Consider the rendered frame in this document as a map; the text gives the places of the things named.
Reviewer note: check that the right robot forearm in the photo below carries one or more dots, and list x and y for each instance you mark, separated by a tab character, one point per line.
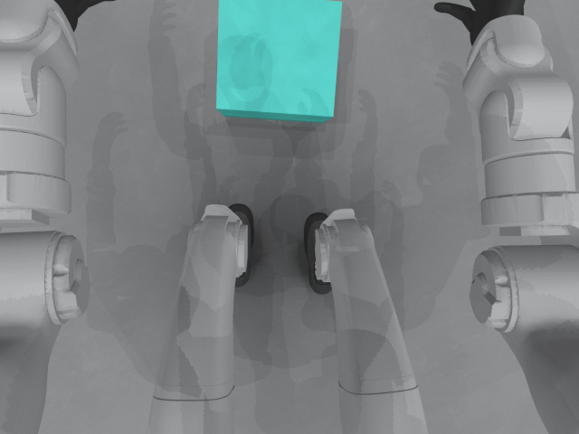
527	142

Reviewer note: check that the left robot hand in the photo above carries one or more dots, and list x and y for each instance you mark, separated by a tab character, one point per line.
73	9

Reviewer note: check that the left robot upper arm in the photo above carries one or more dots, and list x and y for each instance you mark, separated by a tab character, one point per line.
43	283

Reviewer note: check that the left robot forearm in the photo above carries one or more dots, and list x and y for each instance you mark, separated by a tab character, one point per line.
38	65

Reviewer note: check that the robot right thigh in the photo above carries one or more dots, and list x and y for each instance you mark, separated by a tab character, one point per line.
377	389

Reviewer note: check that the right robot upper arm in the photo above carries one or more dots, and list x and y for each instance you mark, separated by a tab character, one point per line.
530	294

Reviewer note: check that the right robot hand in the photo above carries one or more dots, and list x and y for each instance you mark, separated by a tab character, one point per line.
486	10

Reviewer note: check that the carton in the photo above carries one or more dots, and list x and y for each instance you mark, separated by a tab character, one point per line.
277	59

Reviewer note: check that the robot thigh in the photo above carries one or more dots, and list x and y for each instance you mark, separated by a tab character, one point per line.
377	389
194	391

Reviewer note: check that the robot left thigh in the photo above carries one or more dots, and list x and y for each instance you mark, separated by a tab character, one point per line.
194	391

